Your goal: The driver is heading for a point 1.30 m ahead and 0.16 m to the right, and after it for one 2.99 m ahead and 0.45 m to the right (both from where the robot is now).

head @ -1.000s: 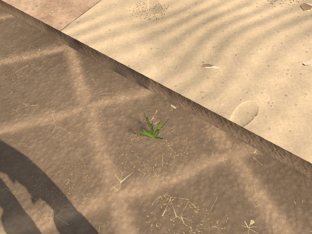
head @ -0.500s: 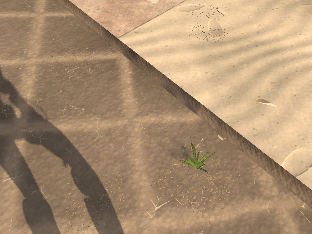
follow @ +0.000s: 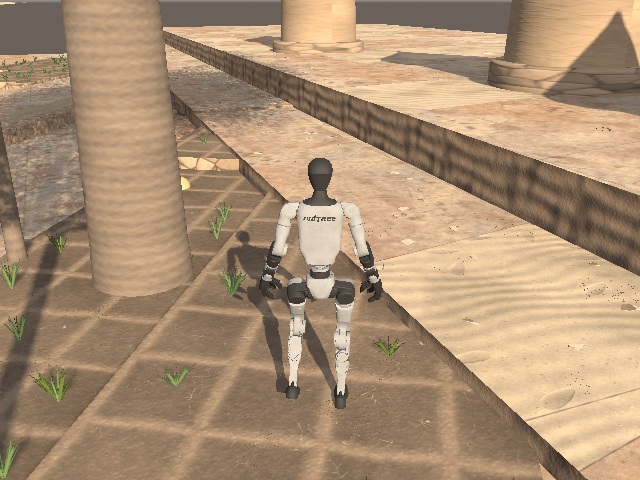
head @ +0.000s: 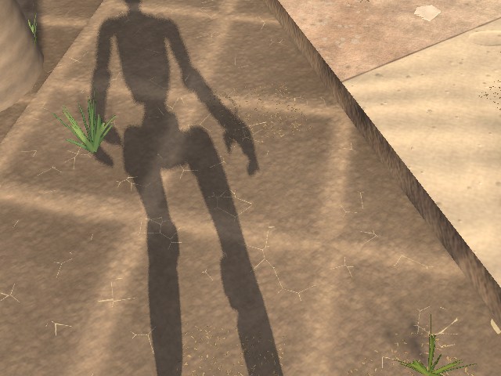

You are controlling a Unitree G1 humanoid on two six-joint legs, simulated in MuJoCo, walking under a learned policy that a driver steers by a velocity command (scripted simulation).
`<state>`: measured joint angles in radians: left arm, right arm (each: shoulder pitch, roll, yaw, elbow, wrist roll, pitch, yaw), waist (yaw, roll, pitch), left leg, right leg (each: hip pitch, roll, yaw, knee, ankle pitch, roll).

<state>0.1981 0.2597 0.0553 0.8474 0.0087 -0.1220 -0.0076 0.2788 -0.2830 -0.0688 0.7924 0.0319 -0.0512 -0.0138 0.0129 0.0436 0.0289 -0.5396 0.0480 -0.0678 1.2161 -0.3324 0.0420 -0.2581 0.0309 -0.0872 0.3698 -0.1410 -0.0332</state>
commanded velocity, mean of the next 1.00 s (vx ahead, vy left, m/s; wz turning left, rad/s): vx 0.10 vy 0.00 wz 0.13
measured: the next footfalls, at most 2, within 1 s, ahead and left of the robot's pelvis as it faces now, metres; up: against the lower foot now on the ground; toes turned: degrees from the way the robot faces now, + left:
left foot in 0.26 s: +0.27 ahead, +0.15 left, +0.00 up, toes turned +5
right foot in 0.58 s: +0.23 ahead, -0.10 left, +0.00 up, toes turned +4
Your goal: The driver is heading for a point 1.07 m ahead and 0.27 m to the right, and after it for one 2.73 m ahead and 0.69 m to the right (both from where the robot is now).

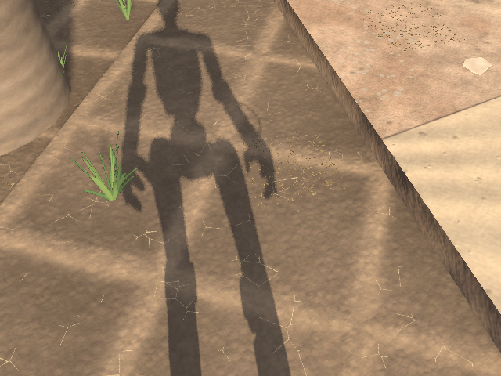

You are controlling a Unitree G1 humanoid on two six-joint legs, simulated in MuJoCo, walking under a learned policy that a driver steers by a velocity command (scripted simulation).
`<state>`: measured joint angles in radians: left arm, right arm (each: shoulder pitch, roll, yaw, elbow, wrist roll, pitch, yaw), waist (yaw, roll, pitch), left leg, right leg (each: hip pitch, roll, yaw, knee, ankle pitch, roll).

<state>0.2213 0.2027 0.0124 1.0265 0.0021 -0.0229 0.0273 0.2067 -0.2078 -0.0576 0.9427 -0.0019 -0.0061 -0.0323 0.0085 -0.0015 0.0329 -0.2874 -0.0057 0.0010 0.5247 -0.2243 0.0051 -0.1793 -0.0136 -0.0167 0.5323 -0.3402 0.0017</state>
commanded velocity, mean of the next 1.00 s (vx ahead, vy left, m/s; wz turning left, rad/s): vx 0.30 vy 0.00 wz -0.25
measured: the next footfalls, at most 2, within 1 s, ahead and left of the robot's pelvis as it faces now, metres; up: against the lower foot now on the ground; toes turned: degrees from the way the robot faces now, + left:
right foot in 0.94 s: +0.42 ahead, -0.14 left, +0.00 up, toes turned -19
